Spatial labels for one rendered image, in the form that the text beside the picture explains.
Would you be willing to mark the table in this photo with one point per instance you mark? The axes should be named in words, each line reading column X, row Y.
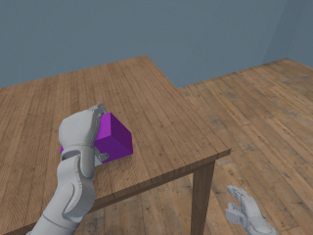
column 170, row 139

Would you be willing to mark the robot left forearm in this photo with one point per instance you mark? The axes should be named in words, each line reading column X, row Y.
column 74, row 196

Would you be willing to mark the sponge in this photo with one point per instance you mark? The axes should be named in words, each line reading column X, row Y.
column 113, row 138

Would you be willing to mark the robot left hand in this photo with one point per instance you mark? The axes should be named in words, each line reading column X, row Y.
column 81, row 129

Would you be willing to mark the robot right hand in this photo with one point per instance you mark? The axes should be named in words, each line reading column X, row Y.
column 240, row 214

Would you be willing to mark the robot right forearm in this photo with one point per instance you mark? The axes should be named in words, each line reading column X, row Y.
column 257, row 225

